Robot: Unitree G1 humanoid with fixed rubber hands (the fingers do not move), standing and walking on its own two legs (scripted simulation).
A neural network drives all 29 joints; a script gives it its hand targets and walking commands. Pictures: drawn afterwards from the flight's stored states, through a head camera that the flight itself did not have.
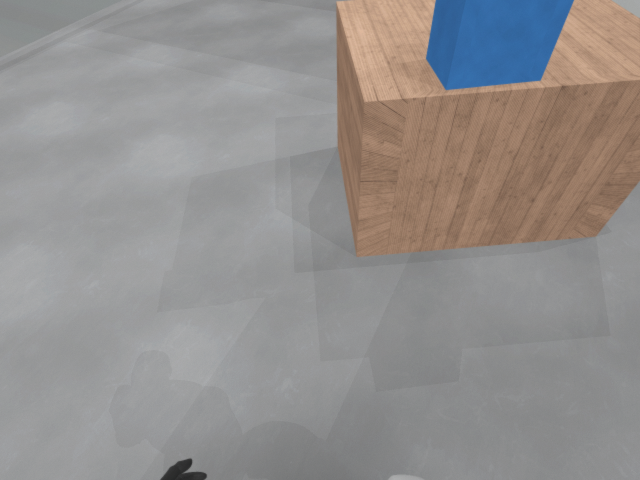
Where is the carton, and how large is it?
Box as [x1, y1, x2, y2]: [426, 0, 573, 89]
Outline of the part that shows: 426,59 445,89 540,80 573,0 436,0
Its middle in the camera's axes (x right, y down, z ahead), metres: +0.47 -0.59 +1.03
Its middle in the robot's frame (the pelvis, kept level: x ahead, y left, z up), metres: +1.14 -0.55 +0.03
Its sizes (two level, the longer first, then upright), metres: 0.269 0.191 0.230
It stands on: a pedestal, 0.69 m high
